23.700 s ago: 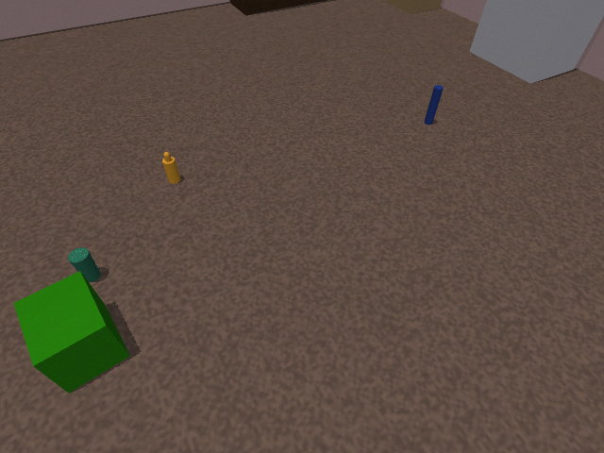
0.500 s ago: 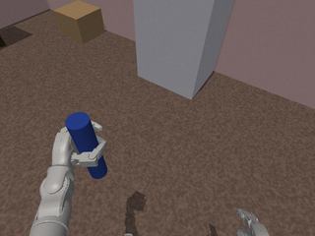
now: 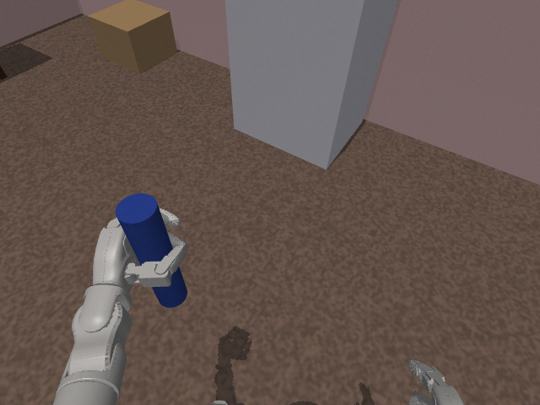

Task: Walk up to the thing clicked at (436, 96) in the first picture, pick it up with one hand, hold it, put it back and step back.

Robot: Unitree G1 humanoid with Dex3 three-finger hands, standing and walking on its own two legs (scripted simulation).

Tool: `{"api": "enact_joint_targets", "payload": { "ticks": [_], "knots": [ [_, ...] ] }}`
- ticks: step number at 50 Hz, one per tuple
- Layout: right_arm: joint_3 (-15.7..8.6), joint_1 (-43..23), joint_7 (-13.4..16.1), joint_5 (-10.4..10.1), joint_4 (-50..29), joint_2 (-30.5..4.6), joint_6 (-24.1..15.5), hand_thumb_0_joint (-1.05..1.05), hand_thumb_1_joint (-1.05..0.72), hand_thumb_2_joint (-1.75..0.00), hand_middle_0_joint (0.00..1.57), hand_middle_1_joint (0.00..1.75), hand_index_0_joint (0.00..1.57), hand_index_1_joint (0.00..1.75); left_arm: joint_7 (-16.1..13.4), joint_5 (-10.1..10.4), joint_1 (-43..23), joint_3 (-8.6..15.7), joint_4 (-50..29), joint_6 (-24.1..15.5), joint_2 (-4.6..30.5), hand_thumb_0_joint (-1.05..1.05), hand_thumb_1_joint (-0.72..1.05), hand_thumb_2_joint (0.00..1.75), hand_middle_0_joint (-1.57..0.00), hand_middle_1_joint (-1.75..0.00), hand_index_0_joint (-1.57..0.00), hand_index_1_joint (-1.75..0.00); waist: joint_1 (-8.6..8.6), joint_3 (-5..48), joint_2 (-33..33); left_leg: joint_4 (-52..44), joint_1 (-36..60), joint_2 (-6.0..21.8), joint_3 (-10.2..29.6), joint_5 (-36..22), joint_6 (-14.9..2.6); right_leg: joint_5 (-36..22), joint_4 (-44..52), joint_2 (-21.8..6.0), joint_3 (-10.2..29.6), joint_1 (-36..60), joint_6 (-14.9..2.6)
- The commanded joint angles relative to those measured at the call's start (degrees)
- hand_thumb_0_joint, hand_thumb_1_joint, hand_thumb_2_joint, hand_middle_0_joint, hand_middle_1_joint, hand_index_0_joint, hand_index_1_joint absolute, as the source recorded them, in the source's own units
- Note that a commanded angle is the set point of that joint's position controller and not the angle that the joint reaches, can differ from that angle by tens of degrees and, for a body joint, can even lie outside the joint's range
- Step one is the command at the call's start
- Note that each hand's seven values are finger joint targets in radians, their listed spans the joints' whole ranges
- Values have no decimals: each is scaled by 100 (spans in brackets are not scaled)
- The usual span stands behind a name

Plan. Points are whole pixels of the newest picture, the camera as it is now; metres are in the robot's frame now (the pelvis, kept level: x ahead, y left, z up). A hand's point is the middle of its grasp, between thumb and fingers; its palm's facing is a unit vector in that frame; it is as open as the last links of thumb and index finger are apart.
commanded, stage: hold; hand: left
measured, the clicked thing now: (157, 258) +0.33 +0.18 +0.03
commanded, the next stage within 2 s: crouch in 0.56 s
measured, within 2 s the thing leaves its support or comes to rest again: neither
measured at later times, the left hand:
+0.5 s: hand (160, 245) +0.34 +0.17 +0.06, palm faces +0.01 -1.00 +0.00, open 6.8 cm
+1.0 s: hand (172, 261) +0.35 +0.16 -0.01, palm faces +0.02 -1.00 +0.01, open 6.8 cm
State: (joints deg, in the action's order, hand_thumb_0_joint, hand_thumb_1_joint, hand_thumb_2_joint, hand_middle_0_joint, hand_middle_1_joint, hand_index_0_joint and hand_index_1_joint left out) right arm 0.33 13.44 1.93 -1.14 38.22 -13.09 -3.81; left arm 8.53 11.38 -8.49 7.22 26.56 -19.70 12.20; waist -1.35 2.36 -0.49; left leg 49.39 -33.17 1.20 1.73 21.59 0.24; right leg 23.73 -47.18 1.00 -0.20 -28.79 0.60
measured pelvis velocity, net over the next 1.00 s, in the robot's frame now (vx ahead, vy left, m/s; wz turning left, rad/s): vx -0.01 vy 0.00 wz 0.00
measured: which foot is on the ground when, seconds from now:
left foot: down 0.00-1.00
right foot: down 0.00-1.00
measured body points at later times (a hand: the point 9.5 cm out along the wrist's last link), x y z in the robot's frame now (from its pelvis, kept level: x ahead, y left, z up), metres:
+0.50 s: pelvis +0.00 +0.00 +0.00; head +0.04 +0.01 +0.45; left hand +0.33 +0.22 +0.06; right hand +0.14 -0.25 -0.10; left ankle +0.04 +0.12 -0.70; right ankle +0.00 -0.13 -0.70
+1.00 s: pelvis -0.01 +0.00 -0.03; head +0.06 +0.01 +0.42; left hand +0.34 +0.22 +0.00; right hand +0.12 -0.26 -0.13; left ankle +0.04 +0.12 -0.70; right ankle +0.00 -0.13 -0.70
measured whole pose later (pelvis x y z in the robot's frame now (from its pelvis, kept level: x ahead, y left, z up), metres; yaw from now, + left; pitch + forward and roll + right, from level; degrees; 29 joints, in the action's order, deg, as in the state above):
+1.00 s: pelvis -0.01 +0.00 -0.03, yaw +0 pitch +12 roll -2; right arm -0.8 12.5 -0.4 0.2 38.2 -13.7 -4.7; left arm 8.7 10.1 -15.8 9.7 39.5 -27.2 12.7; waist -2.6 3.4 0.4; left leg 58.1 -45.9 1.2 2.2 23.9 0.5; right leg 26.6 -56.6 1.2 -0.6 -41.6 0.3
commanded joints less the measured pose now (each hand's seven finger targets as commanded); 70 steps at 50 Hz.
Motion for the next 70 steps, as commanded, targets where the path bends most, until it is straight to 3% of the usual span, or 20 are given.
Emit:
{"api": "enact_joint_targets", "payload": {
  "ticks": [1, 6, 11, 15, 17, 18, 20, 22, 23, 26, 28, 31, 34, 41, 45, 50, 56, 61, 62, 70],
  "knots": [
    [-286, -244, 43, -16, -751, -803, -241, 0, -90, -90, 20, 30, 20, 30, -4, 147, -2099, 397, -1498, -551, 790, 0, 52, 124, -130, -138, -130, -138, -24, 1471, -176, -764, 1045, -56, -22, -801, -50, -1138, 692, 26, -103, 131, -153],
    [-274, -261, 52, -27, -780, -779, -246, 0, -91, -90, 20, 30, 20, 30, 15, 136, -1828, 360, -1504, -516, 808, 0, 50, 125, -131, -139, -131, -139, 42, 1701, -159, -715, 1115, -94, -65, -1041, -68, -1398, 738, 8, -67, 404, -130],
    [-300, -224, 46, -30, -747, -798, -228, 0, -91, -90, 20, 30, 20, 30, 44, 115, -1951, 153, -1582, -463, 671, 0, 47, 122, -129, -137, -129, -137, -99, 1582, -165, -774, 1198, -51, -34, -925, -75, -1265, 758, 32, -99, 187, -131],
    [-307, -179, 20, -33, -730, -817, -222, 0, -90, -90, 20, 30, 20, 30, -43, 131, -2020, 440, -1608, -474, 897, 0, 48, 123, -128, -137, -129, -137, 26, 1654, -221, -811, 1181, -19, 44, -1056, -43, -1301, 647, 53, -165, 258, -161],
    [-286, -205, 24, -29, -758, -796, -216, 0, -90, -90, 20, 30, 20, 30, -61, 128, -2016, 429, -1461, -475, 839, 0, 49, 123, -129, -137, -129, -137, -28, 1523, -141, -764, 1089, -48, -17, -1014, -64, -1315, 706, 36, -112, 231, -142],
    [-280, -245, 23, -35, -775, -782, -219, 0, -90, -90, 20, 30, 20, 30, -53, 118, -1928, 273, -1367, -457, 666, 0, 49, 122, -129, -136, -129, -136, -28, 1318, -79, -820, 1004, -40, -14, -886, -50, -1208, 703, 39, -124, 164, -153],
    [-304, -206, 27, -22, -746, -810, -219, 0, -90, -90, 20, 30, 20, 30, -15, 114, -2080, 381, -1560, -508, 846, 0, 52, 122, -128, -135, -128, -135, -7, 1663, -242, -755, 1193, -55, -32, -1037, -54, -1334, 709, 22, -93, 235, -147],
    [-305, -196, 18, -15, -768, -812, -229, 0, -90, -90, 20, 30, 20, 30, 31, 94, -2026, 195, -1544, -489, 713, 0, 52, 122, -129, -136, -129, -136, -20, 1646, -285, -773, 1211, -44, -8, -1033, -40, -1306, 674, 34, -120, 189, -165],
    [-289, -186, 28, -9, -771, -781, -218, 0, -90, -90, 20, 30, 20, 30, 40, 115, -2023, 323, -1549, -494, 806, 0, 53, 123, -129, -137, -130, -137, -5, 1706, -238, -731, 1165, -71, -31, -1090, -56, -1402, 713, 16, -92, 306, -142],
    [-292, -115, 38, -23, -739, -808, -229, 0, -91, -90, 20, 30, 20, 30, 59, 153, -1952, 258, -1573, -469, 770, 0, 51, 122, -129, -137, -130, -137, -39, 1910, -159, -676, 1311, -57, -32, -1332, -77, -1651, 704, 20, -91, 430, -124],
    [-288, -140, 40, -30, -717, -799, -233, 0, -90, -90, 20, 30, 20, 30, 54, 142, -1964, 257, -1567, -451, 766, 0, 51, 122, -129, -137, -130, -136, -40, 1712, -161, -697, 1306, -41, -28, -1373, -75, -1652, 697, 30, -103, 306, -125],
    [-292, -193, 26, -37, -725, -799, -224, 0, -90, -90, 20, 30, 20, 30, -4, 138, -1907, 378, -1383, -413, 806, 0, 51, 122, -129, -136, -129, -136, 10, 1503, -109, -739, 1105, -48, -23, -1150, -75, -1429, 734, 23, -110, 308, -137],
    [-284, -167, 10, -21, -746, -774, -197, 0, -85, -89, 20, 30, 20, 30, 12, 103, -2035, 206, -1470, -435, 711, 0, 58, 120, -130, -133, -130, -133, -27, 1562, -191, -723, 1115, -59, -54, -1204, -82, -1507, 738, 13, -84, 280, -135],
    [-348, -156, -82, 33, -667, -804, -188, 0, -87, -90, 20, 30, 20, 30, -84, -13, -1992, 441, -615, -612, 698, 0, 57, 119, -131, -133, -132, -132, -79, 1178, 85, -547, 513, -53, -31, -615, -112, -979, 522, 16, -91, -190, -138],
    [-390, -97, -137, 79, -574, -839, -245, 0, -87, -90, 20, 30, 20, 30, -11, -21, -2390, 345, -249, -982, 611, 0, 56, 119, -130, -133, -131, -132, -231, 1358, -27, -88, 179, -62, -40, -497, -125, -900, 103, 7, -48, -798, -152],
    [-423, 117, -245, 193, -535, -907, -293, 0, -87, -90, 20, 30, 20, 30, 142, -18, -2788, 706, 472, -1653, 921, 0, 53, 121, -131, -136, -132, -135, -279, 2094, -75, 893, -620, -75, 54, -395, -139, -672, -839, 38, -80, -1828, -188],
    [-363, 172, -348, 283, -527, -1053, -315, 0, -88, -90, 20, 30, 20, 30, 430, -20, -3238, 840, 1197, -2319, 1136, 0, 53, 121, -133, -136, -133, -135, -306, 3128, -408, 2240, -1723, -89, 189, -505, -144, -552, -2249, 72, -152, -3305, -246],
    [-340, 161, -436, 352, -504, -1141, -244, 0, -88, -90, 20, 30, 20, 30, 518, -36, -3894, 1019, 1449, -2568, 1390, 0, 49, 122, -134, -136, -134, -136, -281, 3638, -705, 2997, -2498, -65, 244, -242, -101, -128, -3142, 129, -164, -4334, -295],
    [-322, 177, -462, 361, -492, -1152, -223, 0, -88, -90, 20, 30, 20, 30, 505, -26, -3706, 1098, 1673, -2551, 1381, 0, 50, 124, -133, -137, -133, -137, -249, 3851, -628, 3204, -2630, -69, 240, -424, -115, -261, -3303, 143, -179, -4421, -289],
    [-304, 248, -533, 518, -256, -1184, -119, 0, -89, -90, 20, 30, 20, 30, 539, -168, -4680, 1425, 1871, -2656, 1866, 0, 54, 127, -130, -136, -130, -137, -459, 4420, -453, 4554, -4087, -47, 151, -108, -225, -174, -4192, 182, -6, -5089, -221]
  ]
}}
